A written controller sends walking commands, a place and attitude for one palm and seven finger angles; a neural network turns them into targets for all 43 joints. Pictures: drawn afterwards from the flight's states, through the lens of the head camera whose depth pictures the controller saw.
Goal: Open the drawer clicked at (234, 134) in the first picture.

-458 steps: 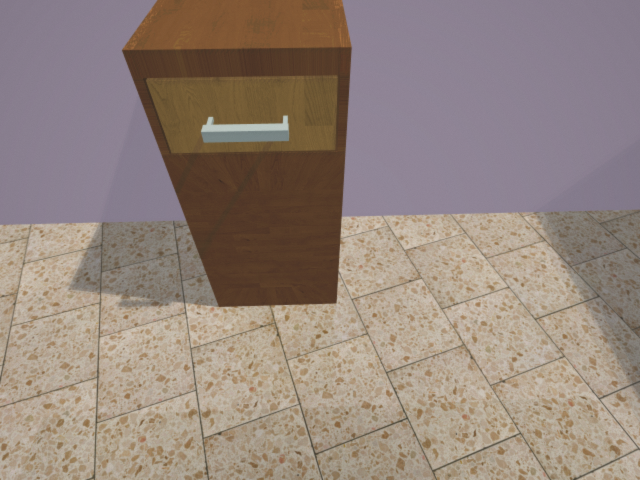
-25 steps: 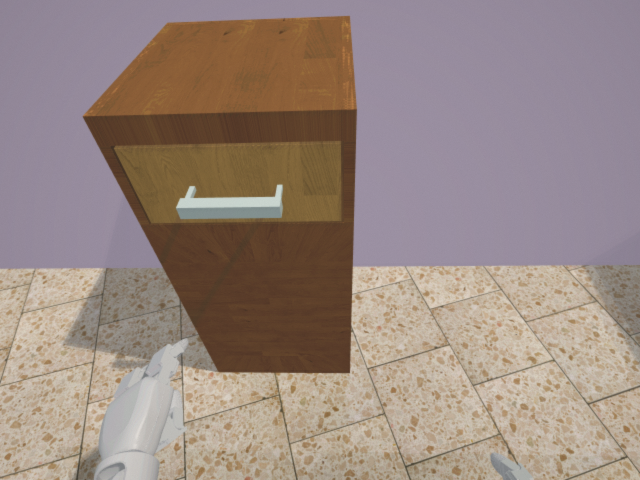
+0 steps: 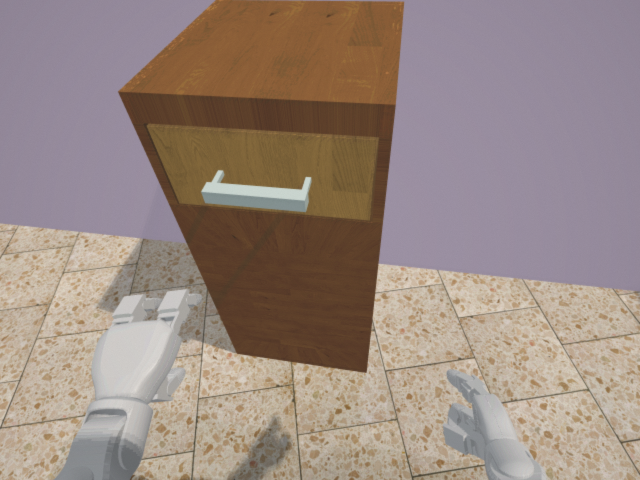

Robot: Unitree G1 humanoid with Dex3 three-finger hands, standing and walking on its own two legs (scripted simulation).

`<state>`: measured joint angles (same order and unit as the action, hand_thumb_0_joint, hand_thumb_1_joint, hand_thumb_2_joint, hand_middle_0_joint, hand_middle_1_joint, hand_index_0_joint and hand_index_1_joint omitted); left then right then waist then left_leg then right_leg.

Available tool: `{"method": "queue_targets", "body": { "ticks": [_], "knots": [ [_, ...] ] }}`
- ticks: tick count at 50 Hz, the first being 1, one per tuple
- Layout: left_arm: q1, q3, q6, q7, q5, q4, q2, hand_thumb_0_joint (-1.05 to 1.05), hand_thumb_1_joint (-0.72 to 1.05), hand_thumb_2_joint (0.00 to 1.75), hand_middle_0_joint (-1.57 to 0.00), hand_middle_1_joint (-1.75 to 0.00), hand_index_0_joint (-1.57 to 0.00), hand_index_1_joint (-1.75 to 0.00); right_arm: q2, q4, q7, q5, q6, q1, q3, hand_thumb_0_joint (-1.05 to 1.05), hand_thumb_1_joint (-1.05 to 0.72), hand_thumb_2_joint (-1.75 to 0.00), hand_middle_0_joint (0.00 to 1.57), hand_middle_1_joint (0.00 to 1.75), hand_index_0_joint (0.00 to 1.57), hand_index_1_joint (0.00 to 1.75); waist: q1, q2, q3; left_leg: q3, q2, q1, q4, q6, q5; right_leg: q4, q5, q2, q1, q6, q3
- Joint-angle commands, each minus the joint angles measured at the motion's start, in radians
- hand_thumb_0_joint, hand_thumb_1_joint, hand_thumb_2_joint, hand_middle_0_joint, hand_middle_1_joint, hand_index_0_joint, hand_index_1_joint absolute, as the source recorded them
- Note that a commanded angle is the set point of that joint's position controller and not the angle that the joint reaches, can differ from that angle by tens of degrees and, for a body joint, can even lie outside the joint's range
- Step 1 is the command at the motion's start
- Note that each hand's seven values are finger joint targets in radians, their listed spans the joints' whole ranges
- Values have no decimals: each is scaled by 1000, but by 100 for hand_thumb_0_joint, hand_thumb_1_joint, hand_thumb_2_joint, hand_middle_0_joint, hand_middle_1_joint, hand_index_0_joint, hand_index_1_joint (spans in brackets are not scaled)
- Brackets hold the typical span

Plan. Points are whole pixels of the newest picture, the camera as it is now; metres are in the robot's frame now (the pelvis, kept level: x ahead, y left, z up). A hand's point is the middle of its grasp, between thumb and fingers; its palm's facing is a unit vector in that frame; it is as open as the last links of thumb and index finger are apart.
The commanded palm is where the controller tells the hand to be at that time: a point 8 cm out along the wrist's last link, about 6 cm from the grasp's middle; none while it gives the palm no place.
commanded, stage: raise the hand with hooked fingers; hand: left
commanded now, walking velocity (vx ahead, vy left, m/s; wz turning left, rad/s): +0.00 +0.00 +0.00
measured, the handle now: (259, 187) +0.55 +0.20 +0.04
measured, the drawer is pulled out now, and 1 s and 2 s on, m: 0.00 0.00 0.00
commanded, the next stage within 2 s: move the hooked fingers above the handle in 1.18 s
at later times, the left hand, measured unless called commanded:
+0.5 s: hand (164, 278) +0.30 +0.24 +0.11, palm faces +0.10 -0.07 -0.99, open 13.1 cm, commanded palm +0.28 +0.24 +0.17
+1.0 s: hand (138, 242) +0.32 +0.26 +0.15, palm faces +0.03 -0.07 -1.00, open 13.8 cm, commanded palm +0.29 +0.26 +0.22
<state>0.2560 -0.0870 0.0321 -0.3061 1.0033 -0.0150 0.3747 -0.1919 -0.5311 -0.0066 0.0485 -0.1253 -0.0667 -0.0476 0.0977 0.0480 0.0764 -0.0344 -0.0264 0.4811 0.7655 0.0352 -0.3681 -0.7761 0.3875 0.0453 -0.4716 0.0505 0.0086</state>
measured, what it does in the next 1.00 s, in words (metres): stands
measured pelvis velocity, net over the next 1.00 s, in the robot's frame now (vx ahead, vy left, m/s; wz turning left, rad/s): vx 0.01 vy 0.01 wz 0.02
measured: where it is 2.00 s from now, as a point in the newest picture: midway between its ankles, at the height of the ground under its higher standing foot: outside the picture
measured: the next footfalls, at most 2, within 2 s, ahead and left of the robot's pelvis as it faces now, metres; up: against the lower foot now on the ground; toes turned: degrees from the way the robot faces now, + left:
none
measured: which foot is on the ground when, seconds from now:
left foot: down 0.00-1.00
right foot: down 0.00-1.00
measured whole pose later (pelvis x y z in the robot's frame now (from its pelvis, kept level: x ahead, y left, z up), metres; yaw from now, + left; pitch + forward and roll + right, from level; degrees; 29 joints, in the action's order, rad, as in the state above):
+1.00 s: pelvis +0.01 +0.01 +0.03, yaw +1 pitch +1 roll +0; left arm -0.13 -0.01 -0.02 0.08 0.84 -0.01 0.55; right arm -0.27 -0.60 0.00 -0.01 -0.19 -0.13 -0.01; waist 0.08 0.09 0.00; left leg -0.02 -0.06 0.23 0.44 0.05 -0.22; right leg -0.46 0.25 0.02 -0.22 0.03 0.01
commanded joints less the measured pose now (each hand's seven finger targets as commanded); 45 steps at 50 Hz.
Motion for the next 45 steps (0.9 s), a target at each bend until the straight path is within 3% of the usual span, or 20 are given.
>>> {"method": "queue_targets", "body": {
  "ticks": [1,4,7,11,18,23,27,29,33,39,43,45],
  "knots": [
    [-47,134,-38,21,-2,-224,193,0,4,53,-26,-86,-26,-86,-128,139,11,-3,51,89,53,0,-90,-90,20,30,20,30,0,-75,142,59,-10,-129,-159,2,256,187,-293,-15,141,9,-129],
    [-57,199,-63,10,-9,-267,238,0,-3,50,-27,-90,-27,-90,-129,131,13,0,55,86,59,0,-90,-90,20,30,20,30,11,-58,179,53,-13,-145,-171,3,294,197,-369,-25,205,7,-151],
    [-88,224,-76,-3,-25,-294,245,0,-10,47,-27,-94,-27,-94,-136,119,13,0,57,85,74,0,-90,-90,20,30,20,30,3,-63,196,50,-16,-167,-173,6,340,205,-448,-29,228,3,-157],
    [-130,204,-74,2,-52,-305,232,0,-20,43,-28,-100,-28,-100,-144,99,14,-11,54,77,91,0,-90,-90,20,30,20,30,-8,-56,222,47,-18,-199,-184,4,385,202,-506,-39,244,-3,-139],
    [-244,180,-30,79,-69,-308,265,0,-36,36,-29,-111,-29,-111,-155,87,17,-30,36,84,94,0,-90,-90,20,30,20,30,-9,-55,202,41,-13,-253,-227,6,432,234,-500,-44,274,-11,-105],
    [-355,199,-4,135,-75,-288,318,0,-48,31,-30,-118,-30,-118,-154,86,18,-40,10,95,85,0,-90,-90,20,30,20,30,-3,-16,189,39,-10,-292,-267,2,463,263,-480,-40,304,-9,-81],
    [-438,218,17,189,-94,-251,353,0,-50,30,-30,-120,-30,-120,-158,88,17,-51,-8,102,79,0,-90,-90,20,30,20,30,-5,-39,188,34,-9,-309,-286,3,493,290,-514,-33,340,-14,-74],
    [-494,189,28,225,-109,-226,338,0,-50,30,-30,-120,-30,-120,-156,85,19,-56,-17,100,73,0,-90,-90,20,30,20,30,-17,-48,160,33,-9,-307,-303,2,474,305,-492,-37,339,-16,-62],
    [-600,172,27,285,-115,-209,354,0,-50,30,-30,-120,-30,-120,-159,84,20,-59,-23,103,63,0,-90,-90,20,30,20,30,-26,-25,163,34,-9,-327,-319,2,462,327,-462,-37,349,-15,-52],
    [-735,203,-12,340,-136,-198,416,0,-50,30,-30,-120,-30,-120,-166,76,25,-62,-21,90,61,0,-90,-90,20,30,20,30,-29,-8,172,48,-3,-351,-346,-1,457,354,-418,-35,357,-11,-33],
    [-614,206,-25,368,-161,-124,381,0,-50,30,-30,-120,-30,-120,-171,80,12,-66,-21,77,65,0,-90,-90,20,30,20,30,-11,-55,150,42,-2,-325,-357,-3,457,360,-421,-37,368,-13,-28],
    [-622,209,-41,370,-165,-158,389,0,-50,30,-30,-120,-30,-120,-178,87,9,-66,-21,77,68,0,-90,-90,20,30,20,30,-12,-42,138,43,0,-320,-365,-5,448,362,-403,-35,355,-12,-25]
  ]
}}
